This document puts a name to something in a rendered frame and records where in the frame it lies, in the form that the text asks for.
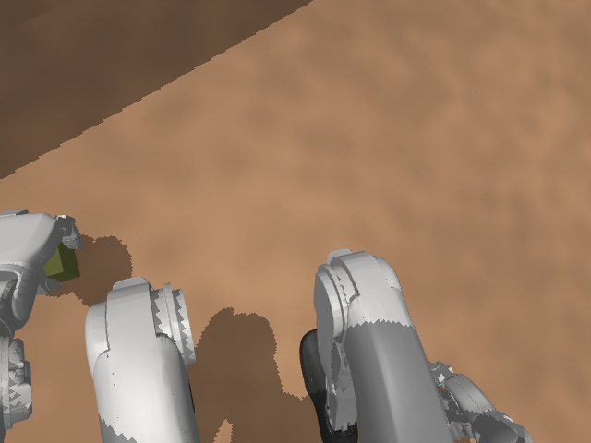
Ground right robot foot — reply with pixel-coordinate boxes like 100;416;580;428
299;329;358;443

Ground small box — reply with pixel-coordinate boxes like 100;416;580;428
42;241;80;282

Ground left robot arm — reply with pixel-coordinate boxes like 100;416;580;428
0;264;40;443

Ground right robot arm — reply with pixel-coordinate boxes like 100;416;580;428
471;411;534;443

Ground right robot hand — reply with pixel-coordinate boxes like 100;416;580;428
428;361;497;440

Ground left robot hand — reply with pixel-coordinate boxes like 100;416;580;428
0;209;82;295

